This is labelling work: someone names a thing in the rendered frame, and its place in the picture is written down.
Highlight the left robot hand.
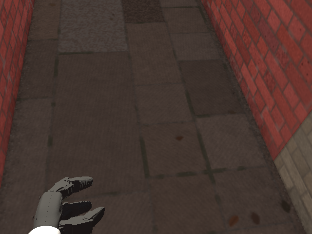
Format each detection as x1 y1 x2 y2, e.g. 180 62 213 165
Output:
33 176 105 234

